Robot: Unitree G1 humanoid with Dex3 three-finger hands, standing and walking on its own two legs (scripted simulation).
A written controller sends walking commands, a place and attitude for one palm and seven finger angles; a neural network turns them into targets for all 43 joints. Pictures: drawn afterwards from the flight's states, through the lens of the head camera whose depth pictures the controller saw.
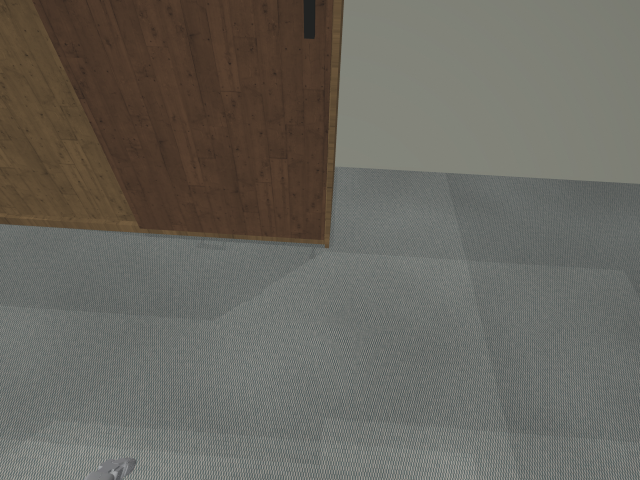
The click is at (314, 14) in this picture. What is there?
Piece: wardrobe's sliding door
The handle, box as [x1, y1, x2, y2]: [304, 0, 314, 38]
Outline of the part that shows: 304,0 304,37 313,38 314,0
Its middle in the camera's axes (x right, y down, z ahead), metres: -0.03 -0.61 +0.89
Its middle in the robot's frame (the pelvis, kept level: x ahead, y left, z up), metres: +1.10 +0.10 +0.23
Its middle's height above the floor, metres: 1.00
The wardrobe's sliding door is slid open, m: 0.00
